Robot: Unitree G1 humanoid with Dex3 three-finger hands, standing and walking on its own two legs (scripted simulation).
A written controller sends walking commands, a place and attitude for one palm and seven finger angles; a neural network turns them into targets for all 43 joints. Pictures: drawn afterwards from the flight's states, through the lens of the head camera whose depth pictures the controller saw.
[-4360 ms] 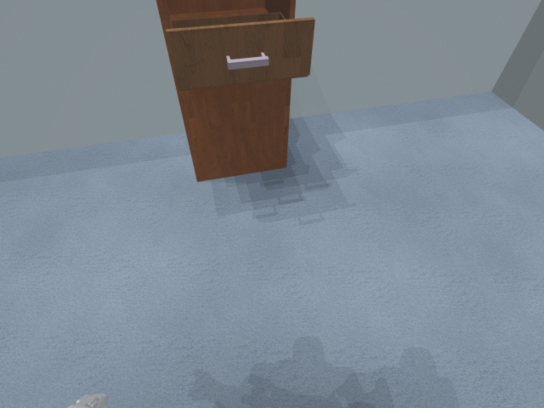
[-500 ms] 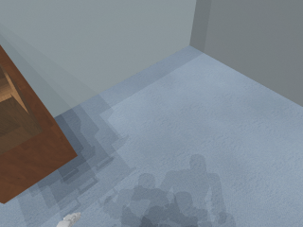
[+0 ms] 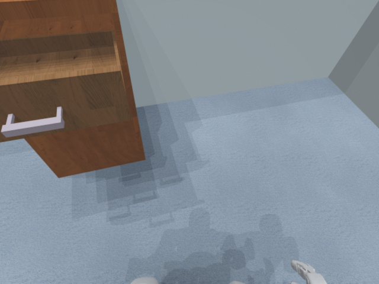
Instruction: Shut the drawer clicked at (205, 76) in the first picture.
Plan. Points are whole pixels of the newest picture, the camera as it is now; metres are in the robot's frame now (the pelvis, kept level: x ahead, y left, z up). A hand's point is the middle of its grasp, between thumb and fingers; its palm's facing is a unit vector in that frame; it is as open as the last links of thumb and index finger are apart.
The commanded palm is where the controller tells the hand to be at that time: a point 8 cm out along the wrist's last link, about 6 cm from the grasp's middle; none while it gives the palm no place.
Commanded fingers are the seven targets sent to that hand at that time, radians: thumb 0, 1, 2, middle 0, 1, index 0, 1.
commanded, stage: turn to face it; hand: left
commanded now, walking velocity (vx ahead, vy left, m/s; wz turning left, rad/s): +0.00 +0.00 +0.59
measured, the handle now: (35, 120) +0.43 +0.43 +0.02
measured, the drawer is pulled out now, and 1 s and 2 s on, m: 0.29 0.29 0.29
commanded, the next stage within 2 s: take the last steps up to it in 0.48 s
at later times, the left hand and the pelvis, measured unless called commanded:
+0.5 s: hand out of the picture +0.03 +0.17 -0.13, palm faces +0.29 -0.92 -0.27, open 7.3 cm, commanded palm none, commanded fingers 0.00 0.90 0.90 -0.20 -0.30 -0.20 -0.30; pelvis +0.00 -0.04 +0.01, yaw +16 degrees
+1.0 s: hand out of the picture -0.04 +0.22 -0.15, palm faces +0.41 -0.89 -0.19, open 7.4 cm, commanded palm none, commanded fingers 0.00 0.90 0.90 -0.20 -0.30 -0.20 -0.30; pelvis +0.02 +0.03 +0.03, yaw +22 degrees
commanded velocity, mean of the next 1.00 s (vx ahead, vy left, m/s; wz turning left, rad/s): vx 0.13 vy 0.01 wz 0.24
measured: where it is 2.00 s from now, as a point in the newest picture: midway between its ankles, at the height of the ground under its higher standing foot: (166, 270)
